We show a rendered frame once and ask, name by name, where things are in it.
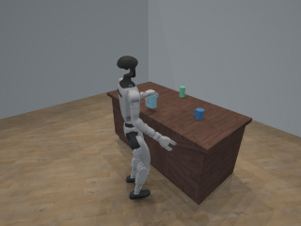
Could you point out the left robot forearm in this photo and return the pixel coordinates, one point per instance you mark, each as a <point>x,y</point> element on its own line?
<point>143,95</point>

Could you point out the right robot upper arm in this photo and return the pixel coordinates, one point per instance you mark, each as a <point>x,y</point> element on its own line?
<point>133,98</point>

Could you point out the humanoid robot head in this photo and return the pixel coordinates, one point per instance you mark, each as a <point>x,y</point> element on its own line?
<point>127,62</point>

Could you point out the robot right thigh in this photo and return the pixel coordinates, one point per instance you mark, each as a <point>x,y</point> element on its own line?
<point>142,150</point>

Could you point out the right robot forearm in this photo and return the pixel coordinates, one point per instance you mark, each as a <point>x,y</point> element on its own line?
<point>144,128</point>

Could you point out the table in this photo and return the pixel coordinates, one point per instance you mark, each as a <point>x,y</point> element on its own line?
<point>206,150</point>

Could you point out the left robot hand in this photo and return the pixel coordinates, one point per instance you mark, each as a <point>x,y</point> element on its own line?
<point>151,92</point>

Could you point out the right robot hand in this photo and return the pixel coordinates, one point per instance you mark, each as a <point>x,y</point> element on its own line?
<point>164,142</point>

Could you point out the sponge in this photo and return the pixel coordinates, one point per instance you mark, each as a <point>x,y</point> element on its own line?
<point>153,101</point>

